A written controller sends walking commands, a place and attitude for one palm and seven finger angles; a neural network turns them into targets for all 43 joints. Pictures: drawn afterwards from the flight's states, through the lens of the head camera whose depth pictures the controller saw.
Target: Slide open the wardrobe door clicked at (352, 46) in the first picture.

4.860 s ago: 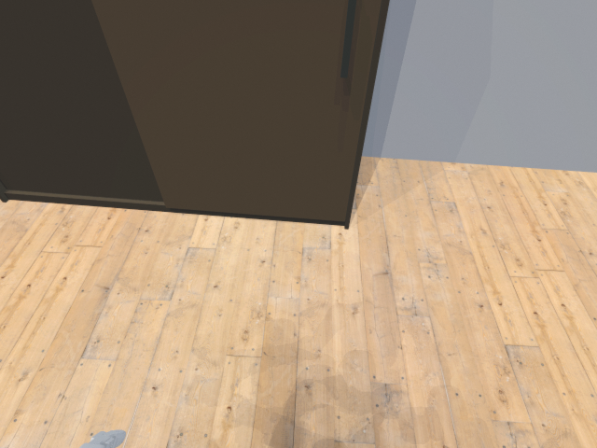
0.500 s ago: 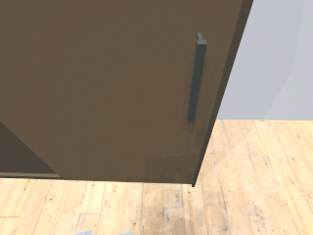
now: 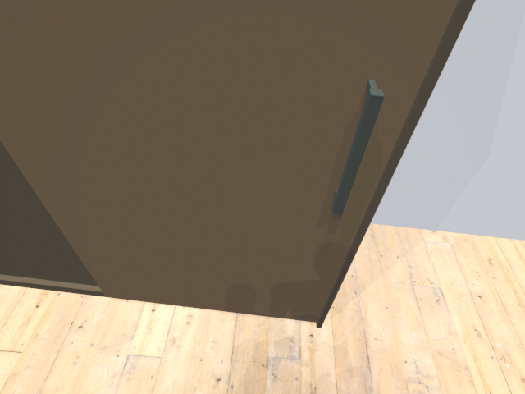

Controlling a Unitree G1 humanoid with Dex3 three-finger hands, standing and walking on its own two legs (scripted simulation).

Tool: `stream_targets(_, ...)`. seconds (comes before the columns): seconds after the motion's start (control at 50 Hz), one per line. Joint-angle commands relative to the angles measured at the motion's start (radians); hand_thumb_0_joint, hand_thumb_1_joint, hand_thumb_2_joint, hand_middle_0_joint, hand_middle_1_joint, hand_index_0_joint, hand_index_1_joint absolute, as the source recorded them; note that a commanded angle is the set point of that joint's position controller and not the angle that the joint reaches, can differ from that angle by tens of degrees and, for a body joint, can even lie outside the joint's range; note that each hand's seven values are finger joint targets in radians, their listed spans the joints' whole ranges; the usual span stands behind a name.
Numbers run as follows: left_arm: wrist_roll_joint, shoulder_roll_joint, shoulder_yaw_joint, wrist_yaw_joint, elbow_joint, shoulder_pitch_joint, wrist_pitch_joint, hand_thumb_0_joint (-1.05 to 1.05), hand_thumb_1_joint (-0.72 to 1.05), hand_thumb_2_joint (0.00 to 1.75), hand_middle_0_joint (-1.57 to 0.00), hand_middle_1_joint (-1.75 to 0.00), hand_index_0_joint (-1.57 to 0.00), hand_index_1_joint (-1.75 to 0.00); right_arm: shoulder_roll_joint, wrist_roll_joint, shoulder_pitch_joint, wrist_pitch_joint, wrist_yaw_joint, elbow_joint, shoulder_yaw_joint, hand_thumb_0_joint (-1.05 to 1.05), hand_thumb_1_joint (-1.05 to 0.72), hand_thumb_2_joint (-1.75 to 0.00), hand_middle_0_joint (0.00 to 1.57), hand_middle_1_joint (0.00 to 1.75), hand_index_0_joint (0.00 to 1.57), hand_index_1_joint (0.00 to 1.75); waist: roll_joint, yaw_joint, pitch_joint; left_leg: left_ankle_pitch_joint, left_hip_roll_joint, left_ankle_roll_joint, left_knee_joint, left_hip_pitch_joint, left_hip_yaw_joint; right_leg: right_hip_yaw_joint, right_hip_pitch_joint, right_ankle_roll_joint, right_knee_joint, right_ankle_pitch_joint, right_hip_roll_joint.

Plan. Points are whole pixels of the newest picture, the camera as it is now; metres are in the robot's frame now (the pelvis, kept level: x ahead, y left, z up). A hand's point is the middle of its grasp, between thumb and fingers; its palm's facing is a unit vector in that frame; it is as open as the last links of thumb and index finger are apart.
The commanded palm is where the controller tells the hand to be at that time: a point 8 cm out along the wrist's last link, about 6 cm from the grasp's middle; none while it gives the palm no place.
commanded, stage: come to a stop and stand still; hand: right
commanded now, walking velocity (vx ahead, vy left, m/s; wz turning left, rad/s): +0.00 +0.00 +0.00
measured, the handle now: (352, 154) +0.52 -0.12 +0.11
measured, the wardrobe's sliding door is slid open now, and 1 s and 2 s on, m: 0.00 0.00 0.00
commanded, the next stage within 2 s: look again from close up in 0.86 s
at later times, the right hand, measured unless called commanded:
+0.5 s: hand out of the picture +0.00 -0.15 -0.18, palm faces +0.00 +0.99 -0.15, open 7.4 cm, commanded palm none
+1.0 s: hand out of the picture +0.05 -0.21 -0.18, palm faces -0.01 +0.98 -0.22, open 7.4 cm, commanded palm none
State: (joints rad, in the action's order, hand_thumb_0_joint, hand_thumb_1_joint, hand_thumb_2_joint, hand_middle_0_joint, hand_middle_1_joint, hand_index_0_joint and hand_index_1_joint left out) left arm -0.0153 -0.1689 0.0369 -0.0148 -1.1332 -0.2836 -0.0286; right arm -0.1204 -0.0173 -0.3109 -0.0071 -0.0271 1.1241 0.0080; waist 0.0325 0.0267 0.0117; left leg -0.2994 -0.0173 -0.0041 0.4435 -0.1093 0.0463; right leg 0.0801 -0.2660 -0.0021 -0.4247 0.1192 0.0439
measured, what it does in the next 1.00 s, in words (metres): stands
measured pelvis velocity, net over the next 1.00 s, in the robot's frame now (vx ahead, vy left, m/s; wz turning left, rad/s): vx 0.04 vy -0.02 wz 0.01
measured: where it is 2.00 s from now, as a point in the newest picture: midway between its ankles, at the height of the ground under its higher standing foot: outside the picture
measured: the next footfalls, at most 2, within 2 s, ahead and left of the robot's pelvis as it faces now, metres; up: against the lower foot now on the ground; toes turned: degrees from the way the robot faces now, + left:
none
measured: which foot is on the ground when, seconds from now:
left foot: down 0.00-1.00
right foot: down 0.00-1.00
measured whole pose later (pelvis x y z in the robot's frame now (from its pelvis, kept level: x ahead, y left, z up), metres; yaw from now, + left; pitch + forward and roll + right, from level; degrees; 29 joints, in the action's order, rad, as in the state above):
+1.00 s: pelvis +0.04 -0.02 -0.01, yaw +0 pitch -1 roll +0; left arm -0.02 -0.18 -0.01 -0.01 -1.04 -0.20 0.01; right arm -0.20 -0.02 -0.29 0.01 -0.03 1.04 -0.01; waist -0.02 0.00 0.02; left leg -0.37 -0.06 -0.04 0.49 -0.10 0.02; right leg 0.08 -0.28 0.03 -0.52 0.24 0.00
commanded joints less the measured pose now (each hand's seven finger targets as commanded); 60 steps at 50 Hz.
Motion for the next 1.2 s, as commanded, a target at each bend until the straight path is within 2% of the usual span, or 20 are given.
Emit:
stream_targets(0.0, 0.001, -0.037, -0.004, -0.007, 0.010, -0.065, 0.015, 0.00, 0.90, 0.90, -0.20, -0.30, -0.20, -0.30, -0.119, 0.010, -0.022, 0.009, -0.012, -0.034, 0.020, 0.00, -0.90, -0.90, 0.20, 0.30, 0.20, 0.30, -0.109, 0.003, 0.147, -0.191, -0.117, 0.046, -0.222, -0.297, -0.134, -0.062, 0.101, -0.007, 0.011, 0.090, 0.045)
stream_targets(0.1, 0.000, -0.018, -0.011, -0.014, -0.012, -0.103, 0.021, 0.00, 0.90, 0.90, -0.20, -0.30, -0.20, -0.30, -0.097, 0.013, -0.052, 0.009, -0.014, -0.021, 0.021, 0.00, -0.90, -0.90, 0.20, 0.30, 0.20, 0.30, -0.036, -0.010, 0.150, -0.138, -0.096, 0.045, -0.181, -0.243, -0.115, -0.072, 0.052, -0.006, 0.035, 0.094, 0.051)
stream_targets(0.32, 0.005, -0.006, -0.009, -0.024, -0.021, -0.131, 0.033, 0.00, 0.90, 0.90, -0.20, -0.30, -0.20, -0.30, -0.064, 0.012, -0.096, 0.014, -0.017, -0.006, 0.018, 0.00, -0.90, -0.90, 0.20, 0.30, 0.20, 0.30, -0.038, -0.021, 0.094, 0.009, -0.078, 0.036, -0.141, -0.160, -0.090, -0.084, 0.068, 0.004, 0.030, 0.007, 0.067)
stream_targets(0.34, 0.006, -0.036, -0.019, -0.009, 0.065, 0.017, 0.052, 0.00, 0.90, 0.90, -0.20, -0.30, -0.20, -0.30, -0.092, -0.010, -0.155, 0.046, -0.047, -0.001, 0.004, 0.00, -0.90, -0.90, 0.20, 0.30, 0.20, 0.30, -0.070, -0.072, 0.128, 0.429, -0.137, 0.020, -0.157, -0.174, -0.193, -0.066, -0.044, -0.015, -0.202, 0.013, 0.049)
stream_targets(0.36, 0.001, 0.009, -0.016, 0.002, 0.089, -0.067, 0.041, 0.00, 0.90, 0.90, -0.20, -0.30, -0.20, -0.30, -0.133, -0.007, -0.075, 0.059, -0.040, -0.054, 0.006, 0.00, -0.90, -0.90, 0.20, 0.30, 0.20, 0.30, -0.063, 0.022, 0.071, 0.186, -0.183, 0.067, -0.159, -0.185, -0.166, -0.062, -0.035, -0.002, -0.204, 0.179, 0.028)
stream_targets(0.38, -0.002, 0.003, -0.015, 0.007, 0.082, -0.097, 0.035, 0.00, 0.90, 0.90, -0.20, -0.30, -0.20, -0.30, -0.126, -0.006, -0.037, 0.061, -0.036, -0.078, 0.007, 0.00, -0.90, -0.90, 0.20, 0.30, 0.20, 0.30, -0.075, 0.032, 0.056, 0.008, -0.152, 0.091, -0.157, -0.213, -0.157, -0.054, -0.023, 0.001, -0.206, 0.173, 0.020)
stream_targets(0.4, -0.004, 0.001, -0.016, 0.009, 0.085, -0.126, 0.042, 0.00, 0.90, 0.90, -0.20, -0.30, -0.20, -0.30, -0.118, -0.003, -0.028, 0.065, -0.035, -0.093, 0.011, 0.00, -0.90, -0.90, 0.20, 0.30, 0.20, 0.30, -0.056, 0.041, 0.022, 0.039, -0.125, 0.098, -0.107, -0.189, -0.135, -0.063, -0.010, 0.006, -0.171, 0.107, 0.019)
stream_targets(0.42, -0.007, -0.001, -0.022, 0.008, 0.085, -0.142, 0.057, 0.00, 0.90, 0.90, -0.20, -0.30, -0.20, -0.30, -0.112, -0.003, -0.039, 0.071, -0.035, -0.096, 0.015, 0.00, -0.90, -0.90, 0.20, 0.30, 0.20, 0.30, 0.010, 0.026, -0.028, 0.178, -0.109, 0.093, -0.041, -0.130, -0.096, -0.072, 0.019, 0.013, -0.135, -0.003, 0.025)
stream_targets(0.46, 0.001, -0.034, -0.023, -0.003, 0.100, -0.121, 0.068, 0.00, 0.90, 0.90, -0.20, -0.30, -0.20, -0.30, -0.092, 0.002, -0.085, 0.060, -0.032, -0.085, 0.010, 0.00, -0.90, -0.90, 0.20, 0.30, 0.20, 0.30, 0.047, -0.005, -0.041, 0.207, -0.061, 0.066, 0.031, -0.096, -0.067, -0.117, 0.030, 0.041, -0.112, -0.149, 0.058)
stream_targets(0.48, 0.002, -0.048, -0.021, -0.008, 0.107, -0.111, 0.067, 0.00, 0.90, 0.90, -0.20, -0.30, -0.20, -0.30, -0.086, 0.003, -0.097, 0.054, -0.032, -0.081, 0.008, 0.00, -0.90, -0.90, 0.20, 0.30, 0.20, 0.30, 0.024, -0.011, -0.035, 0.164, -0.051, 0.059, 0.032, -0.094, -0.058, -0.132, 0.025, 0.051, -0.103, -0.167, 0.073)
stream_targets(0.54, 0.001, -0.064, -0.022, -0.011, 0.117, -0.077, 0.060, 0.00, 0.90, 0.90, -0.20, -0.30, -0.20, -0.30, -0.086, 0.000, -0.095, 0.043, -0.030, -0.085, 0.003, 0.00, -0.90, -0.90, 0.20, 0.30, 0.20, 0.30, -0.040, -0.018, 0.059, 0.126, -0.052, 0.050, 0.011, -0.122, -0.060, -0.133, -0.016, 0.055, -0.079, -0.110, 0.066)
stream_targets(0.58, 0.002, -0.078, -0.021, -0.009, 0.121, -0.059, 0.057, 0.00, 0.90, 0.90, -0.20, -0.30, -0.20, -0.30, -0.094, 0.001, -0.092, 0.037, -0.029, -0.093, 0.003, 0.00, -0.90, -0.90, 0.20, 0.30, 0.20, 0.30, -0.052, -0.021, 0.071, 0.087, -0.054, 0.043, 0.003, -0.135, -0.059, -0.135, -0.007, 0.055, -0.054, -0.064, 0.064)
stream_targets(0.6, 0.002, -0.084, -0.020, -0.009, 0.124, -0.051, 0.055, 0.00, 0.90, 0.90, -0.20, -0.30, -0.20, -0.30, -0.103, 0.001, -0.087, 0.034, -0.028, -0.098, 0.004, 0.00, -0.90, -0.90, 0.20, 0.30, 0.20, 0.30, -0.033, -0.020, 0.069, 0.064, -0.053, 0.040, 0.001, -0.133, -0.060, -0.138, -0.005, 0.055, -0.039, -0.040, 0.064)
stream_targets(0.64, 0.001, -0.096, -0.020, -0.009, 0.125, -0.038, 0.058, 0.00, 0.90, 0.90, -0.20, -0.30, -0.20, -0.30, -0.124, 0.000, -0.085, 0.034, -0.027, -0.104, 0.007, 0.00, -0.90, -0.90, 0.20, 0.30, 0.20, 0.30, -0.007, -0.025, 0.048, 0.111, -0.057, 0.037, 0.009, -0.108, -0.056, -0.131, 0.014, 0.056, -0.044, -0.111, 0.061)
stream_targets(0.7, 0.002, -0.112, -0.019, -0.007, 0.134, -0.015, 0.056, 0.00, 0.90, 0.90, -0.20, -0.30, -0.20, -0.30, -0.142, 0.001, -0.074, 0.029, -0.024, -0.112, 0.007, 0.00, -0.90, -0.90, 0.20, 0.30, 0.20, 0.30, -0.036, -0.028, 0.040, 0.091, -0.063, 0.031, -0.005, -0.107, -0.056, -0.131, 0.027, 0.055, -0.025, -0.076, 0.062)
stream_targets(0.72, 0.002, -0.112, -0.019, -0.008, 0.134, -0.006, 0.058, 0.00, 0.90, 0.90, -0.20, -0.30, -0.20, -0.30, -0.144, -0.002, -0.075, 0.031, -0.023, -0.114, 0.007, 0.00, -0.90, -0.90, 0.20, 0.30, 0.20, 0.30, -0.039, -0.032, 0.035, 0.127, -0.067, 0.029, -0.007, -0.095, -0.056, -0.127, 0.032, 0.056, -0.031, -0.111, 0.060)
stream_targets(0.86, 0.002, -0.142, -0.019, -0.006, 0.136, 0.035, 0.056, 0.00, 0.90, 0.90, -0.20, -0.30, -0.20, -0.30, -0.179, -0.001, -0.051, 0.024, -0.017, -0.121, 0.007, 0.00, -0.90, -0.90, 0.20, 0.30, 0.20, 0.30, -0.015, -0.030, 0.021, 0.119, -0.076, 0.021, -0.022, -0.094, -0.057, -0.124, 0.063, 0.053, -0.010, -0.107, 0.061)
stream_targets(1.0, 0.004, -0.151, -0.019, -0.004, 0.125, 0.056, 0.054, 0.00, 0.90, 0.90, -0.20, -0.30, -0.20, -0.30, -0.189, 0.000, -0.046, 0.023, -0.013, -0.109, 0.004, 0.00, -0.90, -0.90, 0.20, 0.30, 0.20, 0.30, -0.032, -0.029, 0.022, 0.106, -0.082, 0.018, -0.046, -0.102, -0.066, -0.120, 0.082, 0.050, 0.010, -0.062, 0.064)
stream_targets(1.1, 0.006, -0.153, -0.019, -0.005, 0.109, 0.060, 0.055, 0.00, 0.90, 0.90, -0.20, -0.30, -0.20, -0.30, -0.192, 0.000, -0.049, 0.023, -0.012, -0.096, 0.004, 0.00, -0.90, -0.90, 0.20, 0.30, 0.20, 0.30, -0.025, -0.032, 0.014, 0.108, -0.085, 0.018, -0.053, -0.092, -0.068, -0.119, 0.087, 0.049, 0.017, -0.064, 0.064)
stream_targets(1.18, 0.007, -0.155, -0.021, -0.006, 0.097, 0.059, 0.056, 0.00, 0.90, 0.90, -0.20, -0.30, -0.20, -0.30, -0.196, 0.000, -0.049, 0.026, -0.013, -0.087, 0.003, 0.00, -0.90, -0.90, 0.20, 0.30, 0.20, 0.30, -0.049, -0.032, 0.006, 0.159, -0.093, 0.019, -0.057, -0.080, -0.071, -0.111, 0.096, 0.048, 0.006, -0.102, 0.064)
